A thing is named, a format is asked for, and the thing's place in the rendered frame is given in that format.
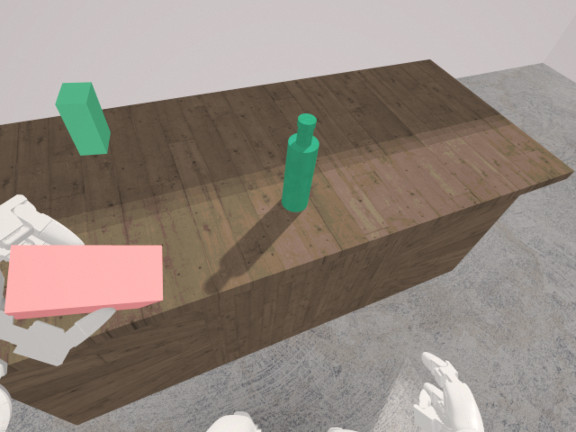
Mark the robot left hand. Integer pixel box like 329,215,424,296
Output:
0,194,116,366

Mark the table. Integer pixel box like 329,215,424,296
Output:
0,59,574,425

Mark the robot right hand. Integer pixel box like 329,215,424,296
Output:
414,352,484,432

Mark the left robot shin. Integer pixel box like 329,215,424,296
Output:
233,411,253,421

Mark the sponge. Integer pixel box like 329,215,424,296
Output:
4,245,163,320

